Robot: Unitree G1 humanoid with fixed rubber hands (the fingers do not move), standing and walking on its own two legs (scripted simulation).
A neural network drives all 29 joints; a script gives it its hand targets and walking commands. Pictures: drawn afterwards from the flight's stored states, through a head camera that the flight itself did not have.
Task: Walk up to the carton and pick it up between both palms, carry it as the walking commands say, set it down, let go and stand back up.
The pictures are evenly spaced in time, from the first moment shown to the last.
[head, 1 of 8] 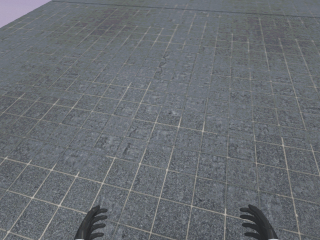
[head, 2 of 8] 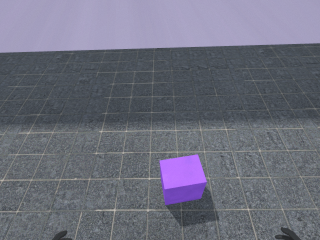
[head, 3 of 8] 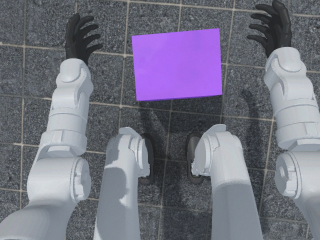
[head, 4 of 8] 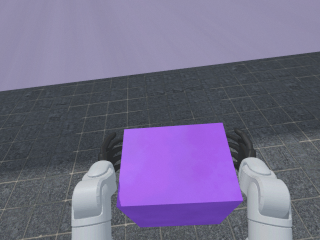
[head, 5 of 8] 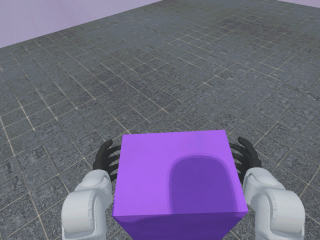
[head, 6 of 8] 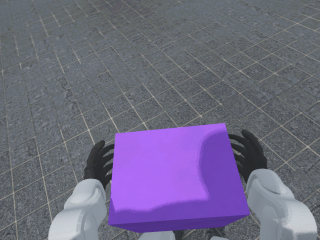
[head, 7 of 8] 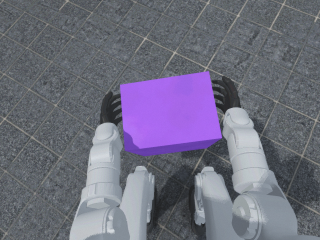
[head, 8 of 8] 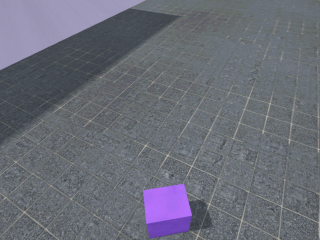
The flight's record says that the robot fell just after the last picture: no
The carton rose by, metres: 0.66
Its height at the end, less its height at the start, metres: +0.00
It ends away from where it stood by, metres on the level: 1.86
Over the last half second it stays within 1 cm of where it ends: yes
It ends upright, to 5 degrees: yes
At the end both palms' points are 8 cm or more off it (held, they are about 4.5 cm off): yes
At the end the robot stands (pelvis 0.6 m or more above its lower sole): yes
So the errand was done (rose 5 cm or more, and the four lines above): yes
